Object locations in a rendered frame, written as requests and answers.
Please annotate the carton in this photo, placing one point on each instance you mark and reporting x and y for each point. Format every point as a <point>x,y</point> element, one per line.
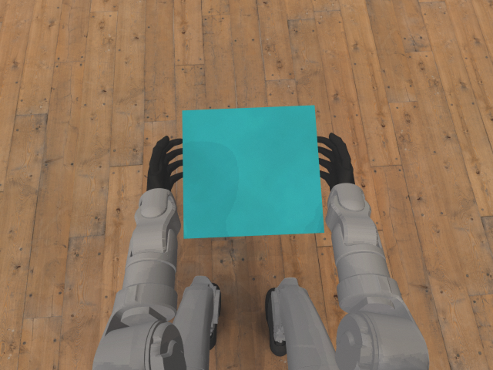
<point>251,172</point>

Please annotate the left robot hand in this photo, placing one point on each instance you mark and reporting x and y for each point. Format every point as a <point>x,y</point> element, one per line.
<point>159,171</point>

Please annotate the robot right forearm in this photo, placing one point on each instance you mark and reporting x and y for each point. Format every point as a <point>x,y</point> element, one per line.
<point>364,280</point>

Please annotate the left robot upper arm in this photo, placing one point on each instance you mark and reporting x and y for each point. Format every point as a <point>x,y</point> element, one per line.
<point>155,345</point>

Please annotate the robot left forearm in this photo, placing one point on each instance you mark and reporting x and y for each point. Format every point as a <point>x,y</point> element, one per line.
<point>148,287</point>

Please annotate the right robot upper arm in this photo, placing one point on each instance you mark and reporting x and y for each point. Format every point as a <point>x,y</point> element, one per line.
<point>372,341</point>

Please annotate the right robot hand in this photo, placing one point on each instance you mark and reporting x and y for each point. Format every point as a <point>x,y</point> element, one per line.
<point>339,167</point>

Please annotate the right robot shin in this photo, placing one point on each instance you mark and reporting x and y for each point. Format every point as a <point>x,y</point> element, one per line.
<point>279,332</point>

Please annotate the robot left foot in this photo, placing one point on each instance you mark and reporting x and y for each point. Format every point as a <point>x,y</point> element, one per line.
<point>213,336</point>

